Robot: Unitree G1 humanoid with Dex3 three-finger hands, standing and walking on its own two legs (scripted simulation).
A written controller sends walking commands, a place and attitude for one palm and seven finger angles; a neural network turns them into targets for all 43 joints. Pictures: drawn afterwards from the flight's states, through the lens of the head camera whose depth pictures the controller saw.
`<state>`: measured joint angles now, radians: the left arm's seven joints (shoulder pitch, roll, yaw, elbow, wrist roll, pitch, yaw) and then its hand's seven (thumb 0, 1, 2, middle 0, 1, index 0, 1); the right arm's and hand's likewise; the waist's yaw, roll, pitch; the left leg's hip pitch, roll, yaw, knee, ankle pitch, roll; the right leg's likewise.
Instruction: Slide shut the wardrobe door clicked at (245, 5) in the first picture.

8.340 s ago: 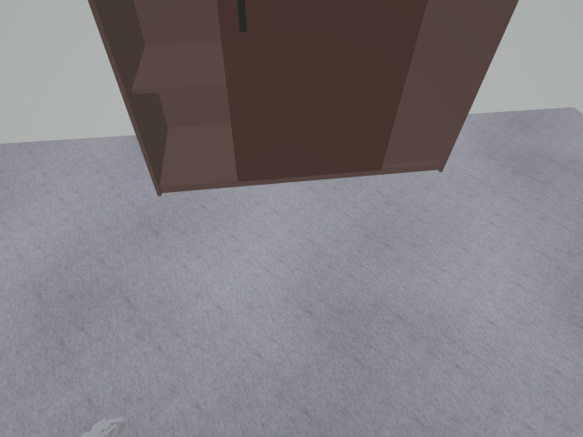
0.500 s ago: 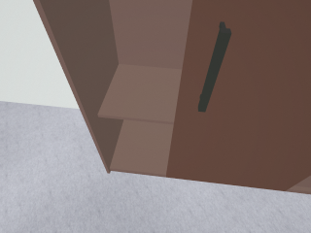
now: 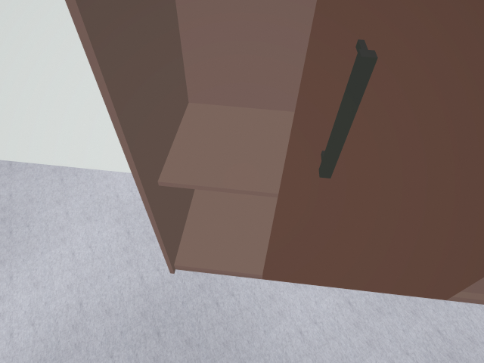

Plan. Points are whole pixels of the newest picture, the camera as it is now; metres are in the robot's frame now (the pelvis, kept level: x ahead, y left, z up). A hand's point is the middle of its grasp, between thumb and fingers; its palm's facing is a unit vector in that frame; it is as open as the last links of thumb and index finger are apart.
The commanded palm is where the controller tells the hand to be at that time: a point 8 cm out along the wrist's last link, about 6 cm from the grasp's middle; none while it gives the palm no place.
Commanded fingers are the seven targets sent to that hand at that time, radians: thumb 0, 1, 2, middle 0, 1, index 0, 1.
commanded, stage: look again from close up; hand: right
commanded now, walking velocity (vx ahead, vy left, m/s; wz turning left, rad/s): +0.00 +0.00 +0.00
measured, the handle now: (340, 117) +0.51 -0.15 +0.15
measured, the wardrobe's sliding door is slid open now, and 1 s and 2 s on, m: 0.38 0.38 0.38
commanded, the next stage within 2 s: shuffle to correct the standing spot in 1.18 s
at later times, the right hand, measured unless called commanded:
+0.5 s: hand out of the picture -0.02 -0.14 -0.17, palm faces +0.06 +0.98 -0.17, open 7.3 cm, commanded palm none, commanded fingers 0.00 -0.90 -0.90 0.20 0.30 0.20 0.30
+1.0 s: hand out of the picture -0.04 -0.14 -0.17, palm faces +0.07 +0.99 -0.16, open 7.4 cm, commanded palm none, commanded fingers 0.00 -0.90 -0.90 0.20 0.30 0.20 0.30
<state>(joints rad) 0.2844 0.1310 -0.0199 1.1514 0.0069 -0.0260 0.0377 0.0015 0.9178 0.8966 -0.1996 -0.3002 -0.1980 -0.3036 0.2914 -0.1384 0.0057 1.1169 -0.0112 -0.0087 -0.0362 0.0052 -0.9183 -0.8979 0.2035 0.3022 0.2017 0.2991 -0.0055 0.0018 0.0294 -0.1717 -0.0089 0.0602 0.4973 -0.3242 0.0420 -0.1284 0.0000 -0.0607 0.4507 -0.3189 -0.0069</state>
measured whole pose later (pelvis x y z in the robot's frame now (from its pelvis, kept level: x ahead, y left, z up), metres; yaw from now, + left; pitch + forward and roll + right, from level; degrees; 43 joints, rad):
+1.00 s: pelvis -0.02 +0.01 +0.00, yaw -1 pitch -1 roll -1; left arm 0.31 0.10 -0.02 1.16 0.01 -0.02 0.04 0.00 0.92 0.90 -0.20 -0.30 -0.20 -0.30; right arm 0.32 -0.12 0.01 1.13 -0.01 -0.02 -0.03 0.00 -0.91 -0.90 0.20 0.30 0.20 0.30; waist -0.01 0.01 0.02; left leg -0.16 -0.03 0.09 0.45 -0.28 0.06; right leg -0.14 -0.02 -0.04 0.43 -0.28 0.01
